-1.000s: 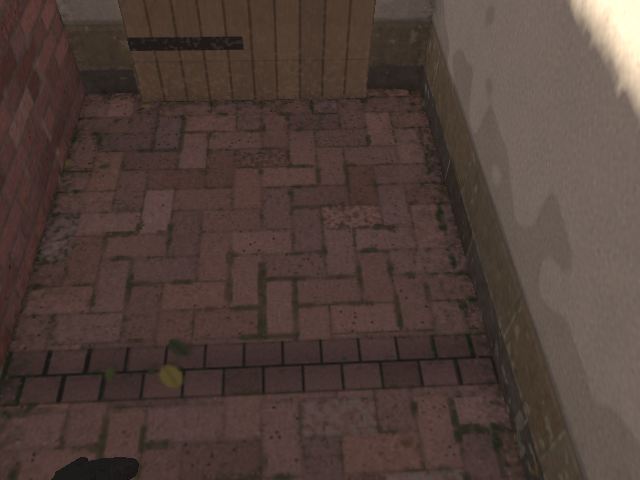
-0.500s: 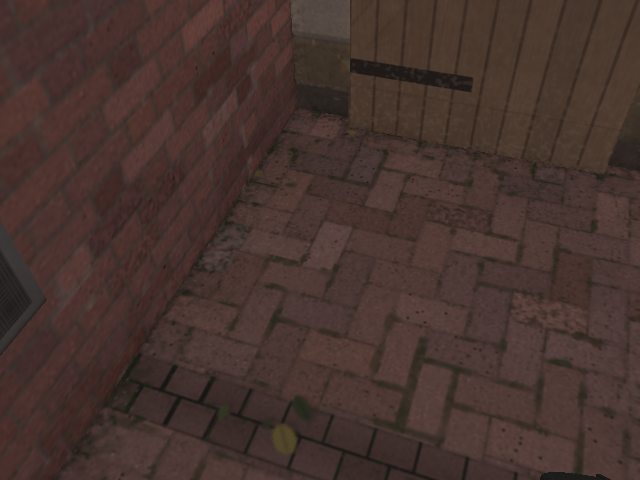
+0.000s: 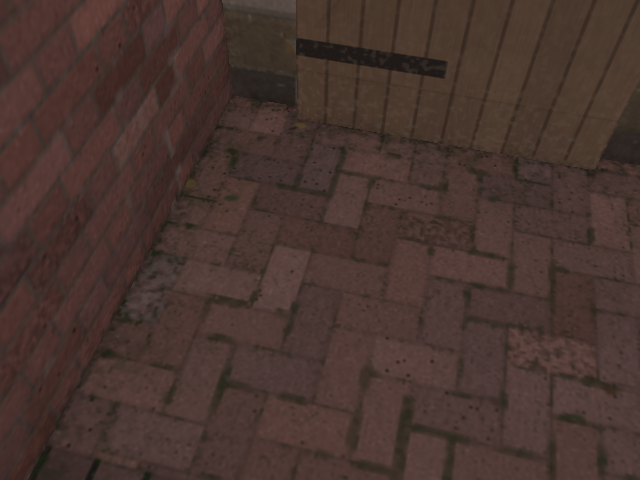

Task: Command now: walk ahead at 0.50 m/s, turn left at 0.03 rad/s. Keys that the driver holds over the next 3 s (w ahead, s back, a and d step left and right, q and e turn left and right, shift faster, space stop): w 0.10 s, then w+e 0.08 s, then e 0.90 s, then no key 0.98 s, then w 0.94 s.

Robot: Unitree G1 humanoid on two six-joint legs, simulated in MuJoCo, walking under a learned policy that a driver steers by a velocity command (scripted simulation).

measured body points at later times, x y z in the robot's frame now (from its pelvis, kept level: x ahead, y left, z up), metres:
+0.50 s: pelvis +0.25 -0.05 +0.01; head +0.29 -0.07 +0.46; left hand +0.34 +0.23 -0.11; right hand +0.41 -0.33 -0.09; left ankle +0.40 +0.10 -0.68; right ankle +0.26 -0.13 -0.73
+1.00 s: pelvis +0.30 -0.03 +0.01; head +0.35 -0.04 +0.46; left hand +0.56 +0.16 -0.10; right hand +0.29 -0.33 -0.10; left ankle +0.39 +0.07 -0.73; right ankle +0.24 -0.16 -0.69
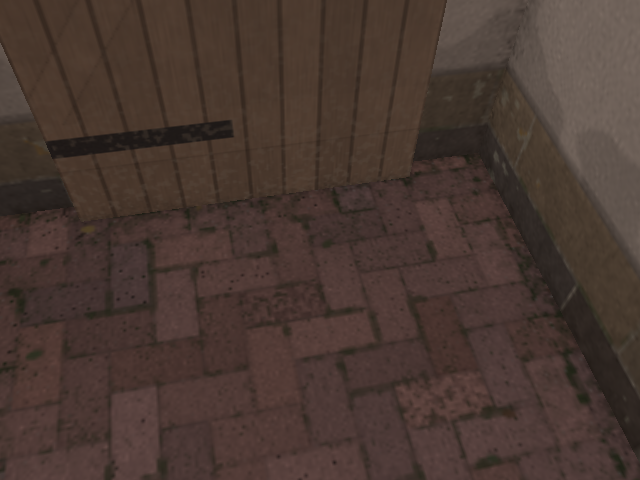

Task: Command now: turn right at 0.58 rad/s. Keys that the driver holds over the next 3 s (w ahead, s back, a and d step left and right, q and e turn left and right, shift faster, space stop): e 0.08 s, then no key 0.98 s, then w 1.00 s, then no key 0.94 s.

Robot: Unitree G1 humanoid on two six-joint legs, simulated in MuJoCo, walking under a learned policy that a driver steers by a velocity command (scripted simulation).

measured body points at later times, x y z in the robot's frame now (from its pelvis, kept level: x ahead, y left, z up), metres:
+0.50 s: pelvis -0.01 -0.05 +0.00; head +0.00 -0.08 +0.45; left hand +0.18 +0.18 -0.10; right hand +0.05 -0.35 -0.14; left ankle -0.01 +0.11 -0.72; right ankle -0.02 -0.14 -0.74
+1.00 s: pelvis -0.03 -0.02 +0.00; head -0.02 -0.02 +0.45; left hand +0.11 +0.24 -0.13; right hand +0.01 -0.30 -0.14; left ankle -0.02 +0.10 -0.74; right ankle -0.02 -0.14 -0.74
